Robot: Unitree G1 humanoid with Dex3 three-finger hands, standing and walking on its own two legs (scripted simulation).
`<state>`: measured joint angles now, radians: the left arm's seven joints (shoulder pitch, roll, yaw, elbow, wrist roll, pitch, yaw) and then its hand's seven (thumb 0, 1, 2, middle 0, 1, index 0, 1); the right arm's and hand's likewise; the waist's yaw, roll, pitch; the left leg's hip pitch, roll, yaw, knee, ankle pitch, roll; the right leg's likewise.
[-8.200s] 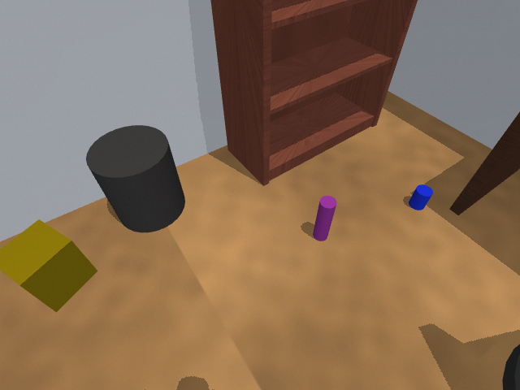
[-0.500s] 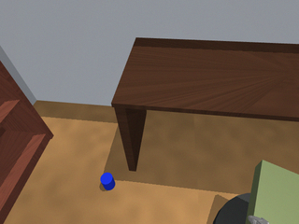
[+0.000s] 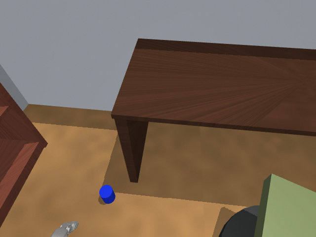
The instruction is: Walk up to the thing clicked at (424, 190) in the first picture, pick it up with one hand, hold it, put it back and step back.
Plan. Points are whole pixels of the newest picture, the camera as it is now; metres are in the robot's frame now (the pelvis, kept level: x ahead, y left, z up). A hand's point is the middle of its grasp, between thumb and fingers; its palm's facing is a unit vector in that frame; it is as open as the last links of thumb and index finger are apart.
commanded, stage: stand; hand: left
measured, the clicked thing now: (107, 194) +0.46 +0.33 -0.72
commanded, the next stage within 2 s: none
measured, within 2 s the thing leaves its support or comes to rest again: neither
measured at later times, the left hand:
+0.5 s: hand out of the picture +0.06 +0.26 -0.15, palm faces -0.02 -0.94 -0.35, open 7.4 cm
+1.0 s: hand out of the picture +0.07 +0.25 -0.15, palm faces -0.03 -0.94 -0.34, open 7.4 cm
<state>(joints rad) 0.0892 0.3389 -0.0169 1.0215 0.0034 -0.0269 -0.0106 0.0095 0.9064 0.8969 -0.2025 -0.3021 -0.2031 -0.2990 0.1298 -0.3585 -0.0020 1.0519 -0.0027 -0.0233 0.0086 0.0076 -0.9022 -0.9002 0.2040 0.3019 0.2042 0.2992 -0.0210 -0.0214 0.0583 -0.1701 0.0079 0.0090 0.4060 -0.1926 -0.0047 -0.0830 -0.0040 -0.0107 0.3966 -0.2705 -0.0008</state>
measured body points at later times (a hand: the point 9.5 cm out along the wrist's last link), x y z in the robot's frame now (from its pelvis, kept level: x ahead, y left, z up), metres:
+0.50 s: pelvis -0.01 +0.00 +0.01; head +0.00 +0.00 +0.46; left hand +0.06 +0.31 -0.13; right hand +0.09 -0.29 -0.13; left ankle +0.02 +0.12 -0.74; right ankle -0.03 -0.12 -0.74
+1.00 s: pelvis +0.00 +0.00 +0.01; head +0.00 +0.00 +0.46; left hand +0.07 +0.30 -0.13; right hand +0.07 -0.30 -0.13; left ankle +0.02 +0.12 -0.74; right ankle -0.03 -0.12 -0.74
